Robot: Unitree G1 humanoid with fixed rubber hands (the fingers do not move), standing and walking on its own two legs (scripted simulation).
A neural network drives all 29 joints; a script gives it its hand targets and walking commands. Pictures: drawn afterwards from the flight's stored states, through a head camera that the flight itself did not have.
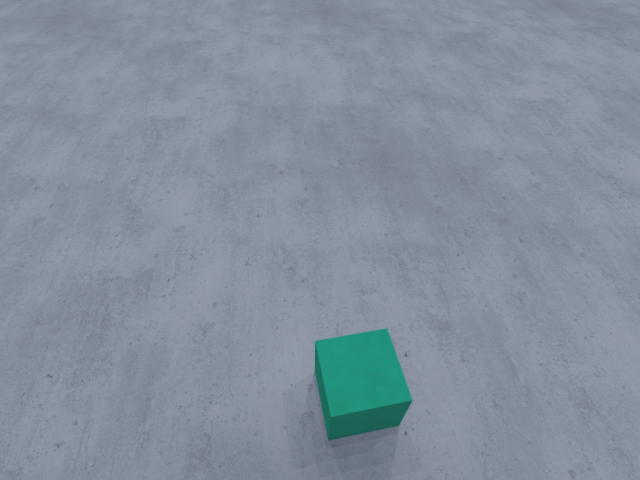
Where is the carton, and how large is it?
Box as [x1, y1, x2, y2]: [315, 328, 411, 440]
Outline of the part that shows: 386,328 315,341 315,374 328,440 398,425 411,401 411,397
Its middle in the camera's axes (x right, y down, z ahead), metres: +0.11 +0.43 +1.15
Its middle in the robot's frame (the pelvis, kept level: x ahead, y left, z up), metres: +0.52 -0.10 -0.66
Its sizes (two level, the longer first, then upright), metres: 0.221 0.217 0.212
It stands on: the floor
